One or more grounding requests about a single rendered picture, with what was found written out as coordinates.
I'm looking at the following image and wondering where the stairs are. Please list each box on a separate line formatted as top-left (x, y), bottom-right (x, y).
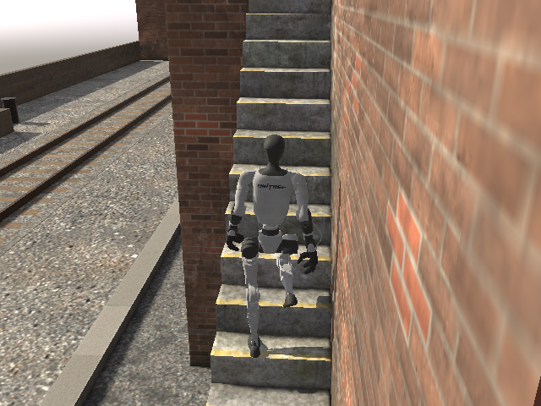
top-left (206, 0), bottom-right (332, 406)

